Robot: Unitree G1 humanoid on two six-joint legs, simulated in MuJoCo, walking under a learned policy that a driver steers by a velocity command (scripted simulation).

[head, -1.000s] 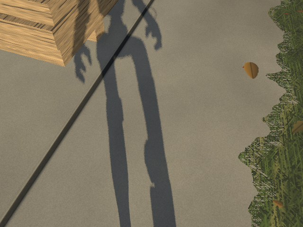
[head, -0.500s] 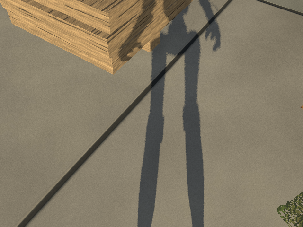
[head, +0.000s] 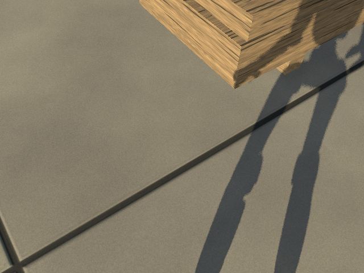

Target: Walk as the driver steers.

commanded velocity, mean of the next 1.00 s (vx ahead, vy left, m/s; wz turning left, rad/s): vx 0.28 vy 0.00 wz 0.47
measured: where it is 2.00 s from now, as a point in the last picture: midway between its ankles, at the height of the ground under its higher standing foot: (90, 202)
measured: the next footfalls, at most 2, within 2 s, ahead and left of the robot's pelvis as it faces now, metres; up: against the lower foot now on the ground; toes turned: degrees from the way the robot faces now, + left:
right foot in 0.44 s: +0.09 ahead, -0.11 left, +0.00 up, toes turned +19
left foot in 0.88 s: +0.26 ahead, +0.27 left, +0.00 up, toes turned +28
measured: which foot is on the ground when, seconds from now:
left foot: down 0.00-0.44, up 0.46-0.86, down 0.88-1.00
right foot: up 0.00-0.42, down 0.44-0.90, up 0.92-1.00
